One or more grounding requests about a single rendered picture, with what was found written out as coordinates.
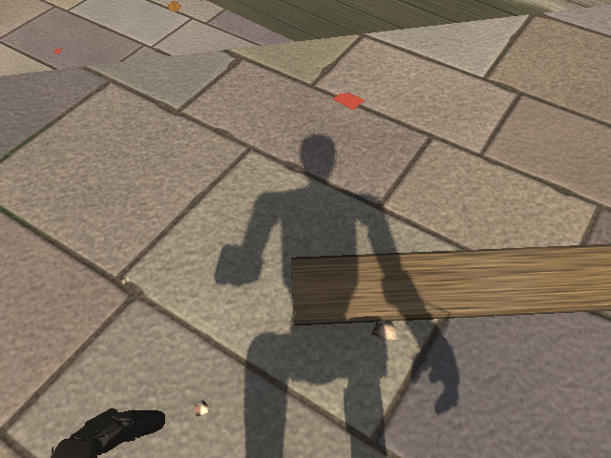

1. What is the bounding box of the left robot hand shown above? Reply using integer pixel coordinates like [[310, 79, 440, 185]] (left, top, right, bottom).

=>
[[51, 408, 165, 458]]

